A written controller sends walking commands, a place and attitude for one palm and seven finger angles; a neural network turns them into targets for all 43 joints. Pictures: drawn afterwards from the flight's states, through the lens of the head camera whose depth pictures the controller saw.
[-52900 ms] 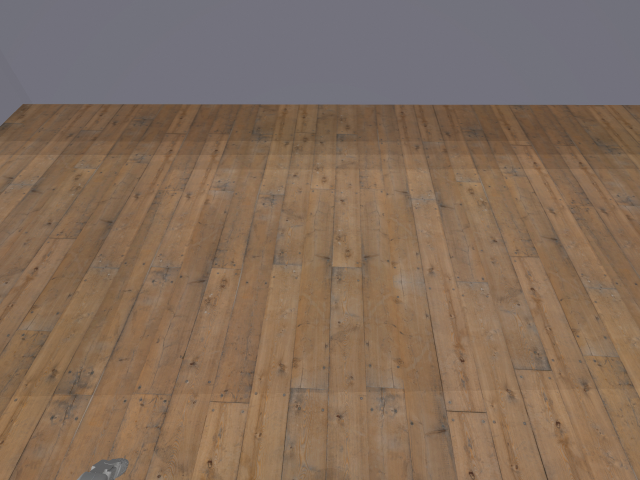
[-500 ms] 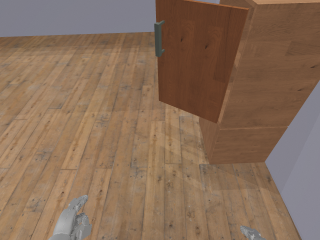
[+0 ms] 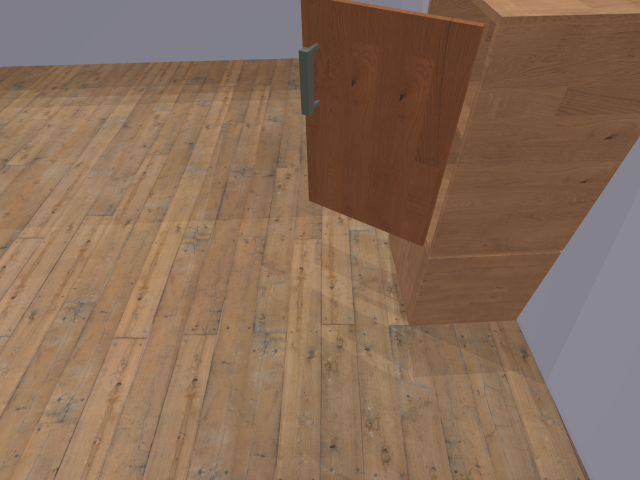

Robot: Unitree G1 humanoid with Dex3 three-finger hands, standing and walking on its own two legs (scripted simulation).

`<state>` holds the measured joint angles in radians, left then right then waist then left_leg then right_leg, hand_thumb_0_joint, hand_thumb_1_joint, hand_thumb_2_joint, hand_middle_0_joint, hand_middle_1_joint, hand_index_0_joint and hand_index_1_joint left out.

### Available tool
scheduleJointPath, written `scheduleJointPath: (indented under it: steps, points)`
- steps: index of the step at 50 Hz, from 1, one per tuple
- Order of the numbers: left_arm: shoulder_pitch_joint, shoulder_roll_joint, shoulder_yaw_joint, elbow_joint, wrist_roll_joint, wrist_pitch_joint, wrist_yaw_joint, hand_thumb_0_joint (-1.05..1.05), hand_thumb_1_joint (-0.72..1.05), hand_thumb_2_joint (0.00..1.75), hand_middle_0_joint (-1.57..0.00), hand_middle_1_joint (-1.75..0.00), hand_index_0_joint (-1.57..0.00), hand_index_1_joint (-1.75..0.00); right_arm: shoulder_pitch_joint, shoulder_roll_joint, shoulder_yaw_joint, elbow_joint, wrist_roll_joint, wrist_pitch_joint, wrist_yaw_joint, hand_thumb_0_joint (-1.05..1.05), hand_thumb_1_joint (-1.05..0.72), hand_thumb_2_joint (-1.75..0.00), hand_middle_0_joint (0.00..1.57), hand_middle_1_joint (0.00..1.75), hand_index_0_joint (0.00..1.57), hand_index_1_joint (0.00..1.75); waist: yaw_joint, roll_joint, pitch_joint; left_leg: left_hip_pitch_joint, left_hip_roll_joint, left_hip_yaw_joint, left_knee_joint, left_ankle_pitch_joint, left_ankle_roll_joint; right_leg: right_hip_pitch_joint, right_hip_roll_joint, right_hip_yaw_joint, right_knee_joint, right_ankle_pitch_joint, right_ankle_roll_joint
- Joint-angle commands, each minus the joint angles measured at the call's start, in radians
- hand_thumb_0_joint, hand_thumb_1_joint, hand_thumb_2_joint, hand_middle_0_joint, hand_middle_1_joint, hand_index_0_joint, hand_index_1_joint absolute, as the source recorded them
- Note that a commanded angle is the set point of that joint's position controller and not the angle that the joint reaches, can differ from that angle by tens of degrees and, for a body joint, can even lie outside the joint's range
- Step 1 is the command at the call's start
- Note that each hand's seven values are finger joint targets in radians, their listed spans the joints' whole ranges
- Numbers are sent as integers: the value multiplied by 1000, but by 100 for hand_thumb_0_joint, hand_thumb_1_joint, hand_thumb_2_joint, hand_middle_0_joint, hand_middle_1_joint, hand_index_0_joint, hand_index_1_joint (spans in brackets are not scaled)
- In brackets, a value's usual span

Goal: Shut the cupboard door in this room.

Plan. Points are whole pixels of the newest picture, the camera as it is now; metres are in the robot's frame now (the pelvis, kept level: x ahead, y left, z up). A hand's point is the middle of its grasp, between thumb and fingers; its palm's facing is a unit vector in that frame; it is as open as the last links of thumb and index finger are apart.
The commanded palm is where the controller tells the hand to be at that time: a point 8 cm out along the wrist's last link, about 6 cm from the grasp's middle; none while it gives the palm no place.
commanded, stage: let the arm hang, fingers relaxed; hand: left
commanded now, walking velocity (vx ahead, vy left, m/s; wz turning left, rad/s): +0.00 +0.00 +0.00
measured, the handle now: (311, 80) +0.96 +0.06 +0.06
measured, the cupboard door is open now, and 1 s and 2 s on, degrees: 55 55 55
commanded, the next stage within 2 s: look to check the result in 0.42 s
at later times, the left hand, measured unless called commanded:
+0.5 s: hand out of the picture -0.07 +0.14 -0.18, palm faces +0.06 -0.99 -0.12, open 7.4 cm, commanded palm none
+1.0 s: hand out of the picture -0.05 +0.17 -0.18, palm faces +0.01 -0.99 -0.17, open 7.4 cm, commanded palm none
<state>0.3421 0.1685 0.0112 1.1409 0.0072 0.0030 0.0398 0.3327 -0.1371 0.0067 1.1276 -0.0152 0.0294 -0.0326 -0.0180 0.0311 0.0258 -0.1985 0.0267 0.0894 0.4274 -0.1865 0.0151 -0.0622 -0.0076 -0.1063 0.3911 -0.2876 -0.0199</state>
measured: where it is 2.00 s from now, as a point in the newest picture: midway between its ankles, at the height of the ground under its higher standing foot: outside the picture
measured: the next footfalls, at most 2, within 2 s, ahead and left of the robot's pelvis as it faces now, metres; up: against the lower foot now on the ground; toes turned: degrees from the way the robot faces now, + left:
right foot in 1.92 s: +0.07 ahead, -0.11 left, +0.00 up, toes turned +25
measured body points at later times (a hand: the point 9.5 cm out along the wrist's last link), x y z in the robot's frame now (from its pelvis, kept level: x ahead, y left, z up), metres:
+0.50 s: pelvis -0.01 +0.01 +0.00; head -0.02 +0.01 +0.45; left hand -0.07 +0.19 -0.17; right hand -0.05 -0.19 -0.17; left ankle +0.03 +0.11 -0.74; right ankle -0.04 -0.10 -0.74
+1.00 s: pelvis -0.01 +0.02 +0.00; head -0.01 +0.02 +0.45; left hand -0.04 +0.23 -0.16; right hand -0.05 -0.18 -0.16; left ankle +0.03 +0.11 -0.74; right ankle -0.04 -0.10 -0.74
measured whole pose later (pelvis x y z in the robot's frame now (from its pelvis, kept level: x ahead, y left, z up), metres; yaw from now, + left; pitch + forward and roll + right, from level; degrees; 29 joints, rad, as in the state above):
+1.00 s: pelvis -0.01 +0.02 +0.00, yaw -1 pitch -2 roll +0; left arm 0.34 0.11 0.01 1.17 0.01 -0.01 0.05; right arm 0.33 -0.11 0.00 1.14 -0.01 0.02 -0.04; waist -0.02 0.00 0.03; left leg -0.22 0.01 0.12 0.41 -0.17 0.05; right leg -0.11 -0.03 -0.07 0.41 -0.27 0.01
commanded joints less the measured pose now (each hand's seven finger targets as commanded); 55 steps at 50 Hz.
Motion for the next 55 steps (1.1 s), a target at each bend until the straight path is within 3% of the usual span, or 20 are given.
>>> scheduleJointPath:
  steps: [1, 13, 21, 26, 30, 41, 48, 55]
  points:
    - [80, 51, 0, 1, -4, -14, 2, 0, 90, 90, -20, -30, -20, -30, 52, -74, -14, -10, 2, -18, -7, 0, -90, -90, 20, 30, 20, 30, 6, -59, 92, 24, 81, -89, -71, 62, 15, -135, -110, 113, -126, 53, -27]
    - [149, -7, -3, 46, 0, -15, 9, 0, 90, 90, -20, -30, -20, -30, 91, -26, -11, 20, 2, -17, -15, 0, -90, -90, 20, 30, 20, 30, 5, -29, 146, -5, 71, -86, -84, -4, 19, -180, -99, 123, -120, 15, -27]
    - [162, -20, -1, 48, 2, -18, 10, 0, 90, 90, -20, -30, -20, -30, 95, -23, -13, 14, 2, -22, -17, 0, -90, -90, 20, 30, 20, 30, 5, -24, 117, 4, 75, -93, -79, 19, 23, -173, -98, 120, -107, 42, -25]
    - [154, -14, 0, 43, 2, -14, 10, 0, 90, 90, -20, -30, -20, -30, 99, -26, -14, 12, 2, -20, -15, 0, -90, -90, 20, 30, 20, 30, 4, -18, 142, -15, 73, -95, -93, -25, 21, -187, -96, 119, -104, 10, -25]
    - [150, -4, 1, 36, 3, -16, 9, 0, 90, 90, -20, -30, -20, -30, 101, -36, -16, 5, 3, -19, -13, 0, -90, -90, 20, 30, 20, 30, 5, -40, 126, -15, 73, -96, -87, -17, 22, -183, -96, 119, -103, 8, -23]
    - [122, 14, 2, 23, 3, -15, 8, 0, 90, 90, -20, -30, -20, -30, 86, -50, -19, 1, 3, -23, -9, 0, -90, -90, 20, 30, 20, 30, 4, -44, 104, 1, 80, -101, -99, -3, 24, -172, -98, 117, -90, 26, -18]
    - [104, 20, 5, 16, 3, -11, 6, 0, 90, 90, -20, -30, -20, -30, 77, -64, -21, -1, 1, -27, -10, 0, -90, -90, 20, 30, 20, 30, 4, -14, 95, 4, 85, -113, -126, -31, 25, -167, -93, 113, -77, 31, -14]
    - [93, 33, 5, 12, 5, -13, 6, 0, 90, 90, -20, -30, -20, -30, 68, -77, -24, -6, 5, -29, -9, 0, -90, -90, 20, 30, 20, 30, 5, -35, 92, 16, 86, -112, -122, 3, 25, -159, -94, 111, -82, 51, -11]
